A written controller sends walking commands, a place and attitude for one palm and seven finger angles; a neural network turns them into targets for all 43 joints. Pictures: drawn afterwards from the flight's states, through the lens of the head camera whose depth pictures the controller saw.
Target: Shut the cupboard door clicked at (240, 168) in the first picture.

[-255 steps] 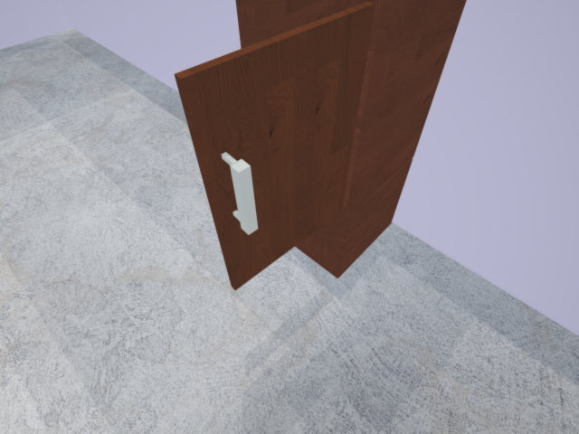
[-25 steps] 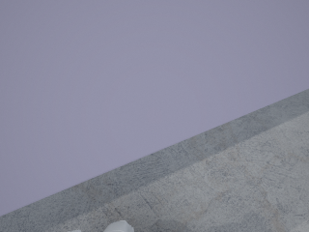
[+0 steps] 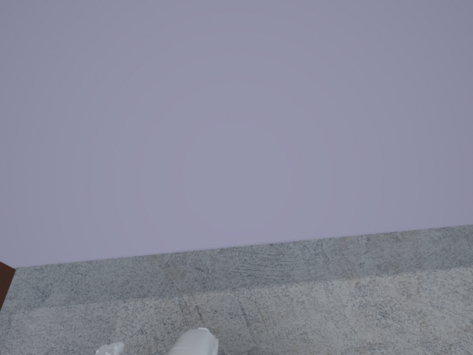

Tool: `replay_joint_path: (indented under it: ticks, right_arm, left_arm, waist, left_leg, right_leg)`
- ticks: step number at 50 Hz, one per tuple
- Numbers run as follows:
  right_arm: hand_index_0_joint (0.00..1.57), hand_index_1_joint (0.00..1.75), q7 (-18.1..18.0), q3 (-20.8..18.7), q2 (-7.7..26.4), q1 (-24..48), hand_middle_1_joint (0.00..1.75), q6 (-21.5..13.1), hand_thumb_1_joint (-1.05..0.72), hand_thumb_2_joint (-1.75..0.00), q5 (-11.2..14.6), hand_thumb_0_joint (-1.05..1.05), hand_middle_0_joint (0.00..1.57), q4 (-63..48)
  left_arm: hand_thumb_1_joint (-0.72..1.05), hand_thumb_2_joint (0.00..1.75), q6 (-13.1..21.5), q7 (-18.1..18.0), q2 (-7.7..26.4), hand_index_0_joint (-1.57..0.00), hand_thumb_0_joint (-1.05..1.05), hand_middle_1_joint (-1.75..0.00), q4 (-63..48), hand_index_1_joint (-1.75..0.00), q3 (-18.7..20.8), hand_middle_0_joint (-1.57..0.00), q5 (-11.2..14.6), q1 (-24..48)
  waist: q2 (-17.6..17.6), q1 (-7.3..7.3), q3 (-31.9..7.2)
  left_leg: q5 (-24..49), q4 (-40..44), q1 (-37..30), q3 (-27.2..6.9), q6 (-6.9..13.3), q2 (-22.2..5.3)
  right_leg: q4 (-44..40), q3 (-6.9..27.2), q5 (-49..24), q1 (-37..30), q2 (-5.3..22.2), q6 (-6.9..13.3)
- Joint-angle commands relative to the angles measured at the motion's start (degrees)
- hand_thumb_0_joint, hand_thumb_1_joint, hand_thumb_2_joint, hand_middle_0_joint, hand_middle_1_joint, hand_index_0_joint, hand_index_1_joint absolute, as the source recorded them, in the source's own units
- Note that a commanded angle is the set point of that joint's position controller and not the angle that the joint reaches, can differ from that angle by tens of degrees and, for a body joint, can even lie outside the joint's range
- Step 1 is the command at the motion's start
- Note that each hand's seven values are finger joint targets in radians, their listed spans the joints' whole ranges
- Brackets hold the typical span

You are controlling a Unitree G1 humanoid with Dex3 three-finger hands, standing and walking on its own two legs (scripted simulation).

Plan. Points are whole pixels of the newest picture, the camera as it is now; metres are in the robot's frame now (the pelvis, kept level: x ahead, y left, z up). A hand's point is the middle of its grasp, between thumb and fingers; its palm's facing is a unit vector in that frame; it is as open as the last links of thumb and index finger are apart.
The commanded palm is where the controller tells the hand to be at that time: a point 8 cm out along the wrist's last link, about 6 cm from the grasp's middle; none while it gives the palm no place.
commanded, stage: turn to face it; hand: left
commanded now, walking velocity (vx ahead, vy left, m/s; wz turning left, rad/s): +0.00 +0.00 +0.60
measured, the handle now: out of the picture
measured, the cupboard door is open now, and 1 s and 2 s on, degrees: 85 85 85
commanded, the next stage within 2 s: none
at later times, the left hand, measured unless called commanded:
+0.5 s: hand out of the picture +0.06 +0.20 -0.15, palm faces +0.31 -0.90 -0.30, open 7.4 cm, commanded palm none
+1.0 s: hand out of the picture -0.04 +0.19 -0.16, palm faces +0.59 -0.77 -0.25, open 7.4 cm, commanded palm none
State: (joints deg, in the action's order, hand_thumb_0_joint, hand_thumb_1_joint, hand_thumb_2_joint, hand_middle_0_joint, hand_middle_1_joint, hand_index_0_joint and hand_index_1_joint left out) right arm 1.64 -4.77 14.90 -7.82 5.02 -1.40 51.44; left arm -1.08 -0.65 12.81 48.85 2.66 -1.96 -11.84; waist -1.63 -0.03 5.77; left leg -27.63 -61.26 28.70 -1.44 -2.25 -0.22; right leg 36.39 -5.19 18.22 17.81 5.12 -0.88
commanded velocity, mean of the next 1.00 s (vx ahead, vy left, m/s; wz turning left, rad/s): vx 0.00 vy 0.00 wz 0.60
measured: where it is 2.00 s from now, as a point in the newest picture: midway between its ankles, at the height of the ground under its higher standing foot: outside the picture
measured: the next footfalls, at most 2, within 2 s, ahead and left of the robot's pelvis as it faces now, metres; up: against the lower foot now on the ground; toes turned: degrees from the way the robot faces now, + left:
left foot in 0.20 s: +0.02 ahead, +0.12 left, +0.00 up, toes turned +12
right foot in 0.46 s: +0.09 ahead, -0.14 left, +0.00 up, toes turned +14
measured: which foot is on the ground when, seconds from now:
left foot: up 0.00-0.18, down 0.20-0.46, up 0.48-0.76, down 0.78-1.00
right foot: down 0.00-0.18, up 0.20-0.44, down 0.46-0.78, up 0.80-1.00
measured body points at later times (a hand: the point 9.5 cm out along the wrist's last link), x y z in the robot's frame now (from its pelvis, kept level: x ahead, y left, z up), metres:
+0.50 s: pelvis +0.01 -0.04 +0.00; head +0.06 -0.03 +0.44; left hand +0.04 +0.25 -0.13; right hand +0.16 -0.27 -0.15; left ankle -0.02 +0.11 -0.71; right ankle +0.06 -0.15 -0.73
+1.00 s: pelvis +0.02 -0.04 +0.01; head +0.05 +0.01 +0.45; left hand -0.07 +0.23 -0.14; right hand +0.24 -0.19 -0.12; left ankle -0.04 +0.06 -0.73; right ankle +0.10 -0.17 -0.67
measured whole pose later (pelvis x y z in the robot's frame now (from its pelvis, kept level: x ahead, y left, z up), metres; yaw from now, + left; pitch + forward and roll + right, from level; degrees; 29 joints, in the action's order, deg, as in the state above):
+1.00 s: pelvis +0.02 -0.04 +0.01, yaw +36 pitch +1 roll -1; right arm 0.2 -2.6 12.3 -8.9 2.1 -1.7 51.6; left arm -3.4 -0.2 15.3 51.1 4.0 -0.9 -8.7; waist 1.6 -0.4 6.4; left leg -14.9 -30.6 16.4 -3.2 0.5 0.4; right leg 54.9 -1.0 25.8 25.7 3.9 -4.9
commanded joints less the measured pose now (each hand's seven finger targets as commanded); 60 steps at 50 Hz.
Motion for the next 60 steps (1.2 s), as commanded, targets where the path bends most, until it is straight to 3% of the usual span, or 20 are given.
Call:
replay_joint_path:
  ticks: [1, 7, 8, 9, 10, 15, 21, 23, 26, 29, 36, 37, 38, 39, 40, 44, 53, 54, 56, 60]
  right_arm:
    - [0.2, 0.3, 0.33, -0.22, 1.78, 3.81, 0.3, -1.89, -0.9, -0.9, 0.69, 0.0, 0.2, -5.97]
    - [0.2, 0.3, -0.02, 0.26, 2.59, -1.0, 0.3, -3.27, -0.9, -0.9, 0.93, 0.0, 0.2, -4.7]
    - [0.2, 0.3, -0.2, -0.72, 6.39, -4.43, 0.3, -3.7, -0.9, -0.9, 0.67, 0.0, 0.2, -4.05]
    - [0.2, 0.3, -0.64, -2.36, 12.86, -8.05, 0.3, -3.88, -0.9, -0.9, 0.12, 0.0, 0.2, -3.72]
    - [0.2, 0.3, -1.1, -2.63, 14.33, -11.55, 0.3, -3.38, -0.9, -0.9, 0.07, 0.0, 0.2, -2.66]
    - [0.2, 0.3, -2.84, -1.49, 10.16, -3.35, 0.3, -4.13, -0.9, -0.9, -0.13, 0.0, 0.2, -3.49]
    - [0.2, 0.3, -2.19, -1.97, 10.26, 1.86, 0.3, -2.84, -0.9, -0.9, 0.09, 0.0, 0.2, -4.75]
    - [0.2, 0.3, -1.32, -1.12, 3.66, 1.45, 0.3, -2.78, -0.9, -0.9, 0.85, 0.0, 0.2, -7.02]
    - [0.2, 0.3, -0.62, -1.57, 4.92, 1.78, 0.3, -1.73, -0.9, -0.9, 0.25, 0.0, 0.2, -5.54]
    - [0.2, 0.3, 0.09, -0.45, 2.48, 2.1, 0.3, -1.59, -0.9, -0.9, 0.63, 0.0, 0.2, -4.85]
    - [0.2, 0.3, 0.1, 0.35, 2.6, 0.49, 0.3, -2.87, -0.9, -0.9, 0.88, 0.0, 0.2, -4.81]
    - [0.2, 0.3, 0.01, -0.26, 5.01, -2.84, 0.3, -3.23, -0.9, -0.9, 0.79, 0.0, 0.2, -3.91]
    - [0.2, 0.3, -0.33, -1.79, 11.45, -6.32, 0.3, -3.8, -0.9, -0.9, 0.14, 0.0, 0.2, -3.8]
    - [0.2, 0.3, -0.96, -2.74, 15.38, -9.8, 0.3, -3.29, -0.9, -0.9, 0.12, 0.0, 0.2, -2.96]
    - [0.2, 0.3, -1.6, -2.6, 14.73, -10.78, 0.3, -3.43, -0.9, -0.9, 0.0, 0.0, 0.2, -2.57]
    - [0.2, 0.3, -2.78, -1.14, 9.96, -2.88, 0.3, -4.12, -0.9, -0.9, 0.11, 0.0, 0.2, -3.69]
    - [0.2, 0.3, -2.1, -2.11, 10.45, 0.81, 0.3, -2.87, -0.9, -0.9, 0.07, 0.0, 0.2, -4.38]
    - [0.2, 0.3, -1.95, -1.95, 9.12, 1.53, 0.3, -2.78, -0.9, -0.9, 0.47, 0.0, 0.2, -4.93]
    - [0.2, 0.3, -1.04, -1.31, 4.38, 1.7, 0.3, -2.77, -0.9, -0.9, 0.79, 0.0, 0.2, -7.17]
    - [0.2, 0.3, -0.07, -1.27, 3.82, 0.44, 0.3, -1.61, -0.9, -0.9, 0.45, 0.0, 0.2, -4.31]
  left_arm:
    - [0.9, 0.9, 1.39, -1.19, 10.2, -0.2, 0.0, -0.3, -4.1, -0.3, 2.6, -0.2, 0.0, -0.34]
    - [0.9, 0.9, 1.28, -0.69, 12.23, -0.2, 0.0, -0.3, -1.29, -0.3, 3.62, -0.2, 0.98, -3.34]
    - [0.9, 0.9, 0.86, -0.49, 10.58, -0.2, 0.0, -0.3, -2.19, -0.3, 3.47, -0.2, 1.48, -2.61]
    - [0.9, 0.9, 0.5, -0.09, 6.32, -0.2, 0.0, -0.3, -4.73, -0.3, 2.42, -0.2, 1.75, -1.15]
    - [0.9, 0.9, -0.08, -0.45, 6.68, -0.2, 0.0, -0.3, -6.87, -0.3, 1.63, -0.2, 1.05, 4.21]
    - [0.9, 0.9, -0.71, -0.08, 5.81, -0.2, 0.0, -0.3, -3.3, -0.3, 2.01, -0.2, 1.41, 4.27]
    - [0.9, 0.9, -0.08, -0.08, 6.41, -0.2, 0.0, -0.3, -1.51, -0.3, 2.56, -0.2, 1.58, -3.29]
    - [0.9, 0.9, 1.05, -0.92, 14.98, -0.2, 0.0, -0.3, -1.64, -0.3, 4.23, -0.2, 0.11, -5.69]
    - [0.9, 0.9, 0.94, -1.38, 10.91, -0.2, 0.0, -0.3, -3.92, -0.3, 2.87, -0.2, 0.55, 1.03]
    - [0.9, 0.9, 1.42, -1.23, 9.41, -0.2, 0.0, -0.3, -3.99, -0.3, 2.23, -0.2, 0.43, 1.35]
    - [0.9, 0.9, 1.17, -0.69, 12.58, -0.2, 0.0, -0.3, -1.32, -0.3, 3.55, -0.2, 0.82, -2.77]
    - [0.9, 0.9, 0.85, -0.52, 11.75, -0.2, 0.0, -0.3, -1.85, -0.3, 3.55, -0.2, 1.31, -1.6]
    - [0.9, 0.9, 0.36, -0.17, 8.14, -0.2, 0.0, -0.3, -3.69, -0.3, 3.15, -0.2, 1.71, -1.97]
    - [0.9, 0.9, -0.01, -0.22, 6.27, -0.2, 0.0, -0.3, -6.0, -0.3, 1.74, -0.2, 1.36, 2.34]
    - [0.9, 0.9, -0.6, -0.39, 7.43, -0.2, 0.0, -0.3, -6.87, -0.3, 1.81, -0.2, 0.91, 6.04]
    - [0.9, 0.9, -0.93, 0.02, 6.82, -0.2, 0.0, -0.3, -2.84, -0.3, 2.42, -0.2, 1.13, 3.16]
    - [0.9, 0.9, -0.16, -0.16, 6.56, -0.2, 0.0, -0.3, -2.07, -0.3, 2.37, -0.2, 1.58, -1.34]
    - [0.9, 0.9, 0.4, -0.47, 8.18, -0.2, 0.0, -0.3, -1.64, -0.3, 2.85, -0.2, 1.46, -3.8]
    - [0.9, 0.9, 0.95, -1.03, 16.15, -0.2, 0.0, -0.3, -2.19, -0.3, 4.05, -0.2, 0.14, -4.67]
    - [0.9, 0.9, 1.04, -1.37, 9.05, -0.2, 0.0, -0.3, -4.35, -0.3, 2.34, -0.2, 0.52, 3.53]
  waist:
    - [14.17, -0.74, -5.14]
    - [11.03, -0.09, -10.8]
    - [2.93, 1.96, -12.82]
    - [-14.65, 4.03, -12.73]
    - [-10.69, 5.87, -10.82]
    - [-8.46, 1.45, -8.54]
    - [-6.23, -2.31, -7.82]
    - [20.22, -3.73, -7.08]
    - [17.83, -0.57, -4.45]
    - [14.24, -0.05, -5.43]
    - [12.65, -0.45, -9.15]
    - [7.38, 1.75, -10.39]
    - [-9.87, 3.46, -12.98]
    - [-15.35, 5.6, -11.56]
    - [-7.22, 5.94, -9.81]
    - [-8.12, 1.28, -8.94]
    - [-7.11, -1.2, -7.96]
    - [-3.07, -2.6, -8.17]
    - [18.84, -3.67, -7.24]
    - [16.24, 1.0, -4.68]
  left_leg:
    - [-1.32, 4.95, -0.63, 4.45, -1.34, -1.89]
    - [12.61, 34.43, -14.38, 7.26, 0.1, 0.09]
    - [23.78, 38.73, -24.02, 0.47, 2.58, -5.62]
    - [45.97, 39.76, -31.42, -20.01, 11.09, -21.52]
    - [47.68, 39.16, -28.68, -22.02, 16.26, -25.45]
    - [45.84, 37.18, -21.98, -11.83, 11.67, -13.99]
    - [24.4, 34.33, -6.51, -13.17, 7.62, -8.9]
    - [-4.0, 12.2, 6.7, 0.97, -0.25, 4.22]
    - [-2.08, -9.14, 4.08, -1.23, 0.07, -1.5]
    - [-0.18, 1.31, 0.35, 2.79, -1.42, -1.72]
    - [9.86, 30.38, -12.61, 7.46, -0.08, 0.23]
    - [17.49, 36.76, -20.56, 4.65, 1.09, -1.66]
    - [33.66, 39.58, -30.36, -14.6, 7.56, -15.97]
    - [46.84, 41.02, -29.75, -24.38, 15.72, -25.35]
    - [41.57, 40.36, -26.85, -23.95, 16.9, -24.7]
    - [40.98, 39.23, -22.28, -12.26, 11.32, -13.42]
    - [27.6, 36.2, -9.6, -16.26, 8.86, -9.22]
    - [21.91, 32.52, -5.11, -14.93, 6.5, -6.42]
    - [-7.22, 7.05, 5.42, -0.31, 0.03, 4.15]
    - [0.3, -5.28, 2.47, 0.18, -0.86, -1.84]
  right_leg:
    - [-15.54, 6.07, -25.46, -6.94, 13.87, 6.95]
    - [-3.22, 0.44, -32.71, -12.18, 13.74, 2.89]
    - [4.29, -2.76, -22.31, -3.2, 11.51, -0.42]
    - [16.57, -4.73, 11.48, 13.57, 3.42, -5.14]
    - [24.55, 1.24, 18.71, 16.84, 2.25, -4.48]
    - [23.2, 4.51, 8.98, 12.5, 0.12, -4.26]
    - [-5.93, 1.55, -2.18, -10.33, -4.09, -2.75]
    - [-22.79, 25.51, -3.81, -16.63, 19.08, 5.54]
    - [-20.12, 17.69, -9.11, -5.37, 16.95, 9.07]
    - [-16.67, 6.53, -24.38, -8.25, 13.43, 7.68]
    - [-6.14, 0.76, -30.55, -12.05, 14.06, 4.16]
    - [-0.38, -1.33, -24.52, -6.05, 13.23, 1.52]
    - [12.51, -5.22, -1.91, 8.38, 5.97, -3.3]
    - [22.75, -0.89, 20.54, 16.54, 1.75, -4.56]
    - [28.23, 3.25, 17.2, 18.09, 2.25, -4.13]
    - [28.37, 5.36, 6.46, 14.32, 0.84, -4.3]
    - [-3.2, 2.14, -0.11, -7.5, -4.78, -2.94]
    - [-11.91, 4.17, -3.66, -13.81, -2.55, -2.34]
    - [-23.62, 26.7, -3.56, -14.1, 22.33, 8.23]
    - [-18.51, 9.46, -16.76, -6.34, 14.02, 7.96]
